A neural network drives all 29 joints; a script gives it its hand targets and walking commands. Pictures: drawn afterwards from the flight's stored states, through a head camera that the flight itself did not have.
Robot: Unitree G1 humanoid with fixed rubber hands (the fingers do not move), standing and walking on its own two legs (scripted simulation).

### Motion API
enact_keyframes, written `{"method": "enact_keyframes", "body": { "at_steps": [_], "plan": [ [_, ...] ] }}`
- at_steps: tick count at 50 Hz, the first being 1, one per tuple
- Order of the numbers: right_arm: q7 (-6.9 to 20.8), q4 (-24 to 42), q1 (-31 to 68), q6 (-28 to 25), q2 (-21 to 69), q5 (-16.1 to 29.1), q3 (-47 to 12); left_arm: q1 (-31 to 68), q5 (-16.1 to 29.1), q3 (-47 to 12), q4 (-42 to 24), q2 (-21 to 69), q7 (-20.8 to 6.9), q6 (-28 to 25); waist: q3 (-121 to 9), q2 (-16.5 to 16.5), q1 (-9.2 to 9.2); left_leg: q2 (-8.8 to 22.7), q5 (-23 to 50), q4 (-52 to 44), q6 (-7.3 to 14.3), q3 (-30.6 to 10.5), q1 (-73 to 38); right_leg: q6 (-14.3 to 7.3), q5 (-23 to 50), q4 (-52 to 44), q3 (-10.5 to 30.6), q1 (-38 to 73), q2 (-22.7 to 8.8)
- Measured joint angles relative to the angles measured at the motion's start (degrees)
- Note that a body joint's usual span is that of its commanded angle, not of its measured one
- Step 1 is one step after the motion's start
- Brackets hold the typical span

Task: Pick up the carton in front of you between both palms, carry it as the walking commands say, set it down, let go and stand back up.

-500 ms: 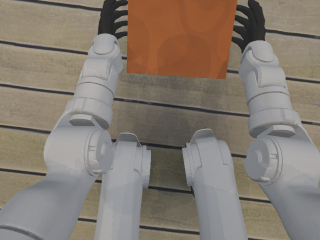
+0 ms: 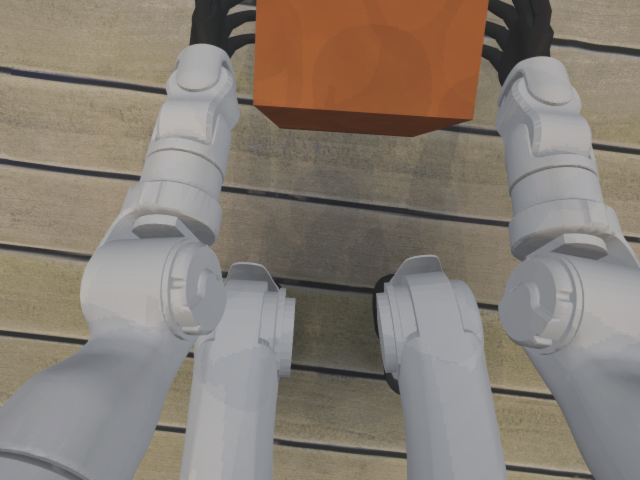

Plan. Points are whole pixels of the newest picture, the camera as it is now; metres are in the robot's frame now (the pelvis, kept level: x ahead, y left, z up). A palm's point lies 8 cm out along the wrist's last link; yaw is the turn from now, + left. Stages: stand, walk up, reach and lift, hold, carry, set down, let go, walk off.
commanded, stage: set down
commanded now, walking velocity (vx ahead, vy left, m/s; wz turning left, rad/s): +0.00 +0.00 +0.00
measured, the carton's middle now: (359, 40) +0.56 -0.05 -0.26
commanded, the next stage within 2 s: let go in 1.60 s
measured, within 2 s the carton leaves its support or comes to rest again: neither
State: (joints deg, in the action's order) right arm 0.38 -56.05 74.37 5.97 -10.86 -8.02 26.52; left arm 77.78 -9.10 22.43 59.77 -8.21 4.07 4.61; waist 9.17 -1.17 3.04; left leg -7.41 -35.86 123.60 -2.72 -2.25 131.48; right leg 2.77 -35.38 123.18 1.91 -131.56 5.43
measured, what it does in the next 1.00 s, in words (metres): rises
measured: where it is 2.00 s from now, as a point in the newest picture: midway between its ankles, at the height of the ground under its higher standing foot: (329, 356)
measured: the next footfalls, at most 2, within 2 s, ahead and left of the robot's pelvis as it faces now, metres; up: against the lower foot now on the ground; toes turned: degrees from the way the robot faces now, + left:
none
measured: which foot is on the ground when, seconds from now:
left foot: down 0.00-1.00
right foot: down 0.00-1.00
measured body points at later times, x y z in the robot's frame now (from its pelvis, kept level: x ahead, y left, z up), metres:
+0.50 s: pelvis -0.02 +0.00 -0.02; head +0.34 -0.01 +0.24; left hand +0.50 +0.17 -0.21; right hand +0.48 -0.23 -0.22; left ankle +0.09 +0.12 -0.35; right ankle +0.09 -0.12 -0.35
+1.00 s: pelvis -0.01 +0.00 +0.07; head +0.30 -0.02 +0.39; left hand +0.53 +0.15 -0.05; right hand +0.50 -0.24 -0.05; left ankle +0.09 +0.12 -0.35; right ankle +0.09 -0.11 -0.35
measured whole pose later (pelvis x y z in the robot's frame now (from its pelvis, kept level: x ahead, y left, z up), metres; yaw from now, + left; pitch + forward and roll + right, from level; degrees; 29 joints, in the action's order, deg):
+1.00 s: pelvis -0.01 +0.00 +0.07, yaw -1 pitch +44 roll +1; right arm -4.6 -54.8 64.8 4.4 -16.3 6.2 12.5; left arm 66.7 4.9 11.8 56.1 -15.2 5.4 4.6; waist -0.2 -0.5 2.4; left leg -3.0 -32.7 109.8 -1.4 -0.7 120.9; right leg -0.1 -30.6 109.3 0.6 -122.5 2.9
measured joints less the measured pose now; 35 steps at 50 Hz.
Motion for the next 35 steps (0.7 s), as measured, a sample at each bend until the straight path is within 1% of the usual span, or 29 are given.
{"method": "enact_keyframes", "body": {
  "at_steps": [6, 11, 13, 15, 17, 20, 23, 26, 28, 30, 32, 35],
  "plan": [
    [0.65, -0.09, -1.0, -1.85, -0.21, 0.8, -0.35, -1.07, 0.89, -0.67, -0.15, -0.04, -0.92, -2.0, -0.44, 0.1, -0.36, 0.31, -1.04, 0.68, 0.17, 0.13, 0.32, -0.21, -0.89, 0.61, -0.19, -0.4, -0.22],
    [0.61, -1.56, -0.64, -3.07, -0.6, 1.19, -0.73, -1.02, 1.26, -1.73, 0.79, -0.7, -1.01, -3.11, 0.26, 0.23, -0.41, 0.53, -1.06, 1.55, 0.19, 0.15, 0.16, -0.24, -0.78, 1.33, -0.43, -0.25, -0.33],
    [0.84, -3.43, -0.47, -3.49, -1.3, 1.07, -1.76, -1.17, 1.06, -2.89, 1.83, -1.34, -1.3, -3.31, 0.79, 0.34, -0.44, 0.65, -1.03, 2.01, 0.17, 0.19, -0.03, -0.23, -0.69, 1.74, -0.51, -0.09, -0.37],
    [0.47, -6.81, -0.87, -3.77, -2.34, 1.54, -4.08, -2.12, 1.58, -5.31, 3.67, -2.31, -1.1, -3.15, 1.55, 0.56, -0.45, 0.8, -0.95, 2.33, 0.14, 0.34, -0.3, -0.23, -0.55, 2.11, -0.49, 0.11, -0.44],
    [-1.28, -8.85, -2.49, -4.59, -3.44, 4.63, -6.84, -4.09, 4.45, -7.82, 4.79, -3.59, 0.19, -3.48, 2.58, 0.75, -0.68, 1.09, -0.75, 2.47, 0.13, 0.47, -0.56, -0.38, -0.27, 2.28, -0.61, 0.26, -0.64],
    [-3.47, -8.18, -5.02, -6.34, -5.12, 10.58, -10.39, -7.37, 11.61, -12.37, 3.81, -6.62, 1.39, -4.16, 4.67, 0.85, -0.93, 1.92, -0.13, 2.76, 0.5, 0.99, -0.71, -1.13, 0.58, 2.57, -1.17, 0.21, -1.64],
    [-4.23, -6.66, -5.24, -7.28, -7.67, 15.43, -13.73, -8.33, 17.92, -17.35, 0.46, -10.22, 1.82, -4.37, 7.47, 0.49, -1.24, 2.59, 0.63, 3.8, 0.89, 1.62, -1.16, -2.01, 1.66, 3.6, -1.68, 0.42, -2.82],
    [-4.57, -5.7, -3.95, -7.05, -9.84, 18.65, -16.77, -6.95, 22.36, -19.99, -1.0, -11.8, 2.14, -4.04, 9.38, -0.2, -1.12, 2.78, 1.58, 4.95, 1.09, 2.01, -1.5, -2.36, 2.46, 4.83, -1.85, 0.86, -3.6],
    [-4.81, -5.55, -2.67, -6.55, -10.56, 19.8, -17.84, -5.21, 23.72, -20.89, -0.62, -11.96, 2.27, -3.31, 9.92, -0.49, -0.85, 2.78, 2.27, 5.22, 1.12, 2.06, -1.58, -2.47, 3.0, 5.14, -1.95, 1.03, -3.9],
    [-5.02, -5.47, -1.47, -5.94, -10.9, 20.56, -18.41, -3.42, 23.97, -20.95, -0.29, -11.69, 2.44, -2.66, 10.05, -0.5, -0.54, 2.84, 2.93, 4.98, 1.11, 2.02, -1.6, -2.57, 3.63, 4.89, -2.06, 1.06, -4.04],
    [-5.29, -4.52, -0.95, -5.32, -10.87, 21.21, -18.96, -2.39, 23.53, -20.28, -0.75, -11.27, 2.79, -2.14, 9.88, -0.32, -0.32, 3.1, 3.34, 4.38, 1.1, 1.89, -1.87, -2.65, 4.24, 4.18, -2.19, 1.22, -3.91],
    [-5.97, -0.47, -2.42, -4.14, -10.33, 22.04, -20.0, -3.47, 22.27, -18.84, -3.9, -10.43, 3.76, -1.08, 8.93, 0.0, -0.2, 3.68, 3.14, 2.98, 1.14, 1.72, -3.44, -2.75, 4.58, 2.55, -2.32, 2.49, -3.46]
  ]
}}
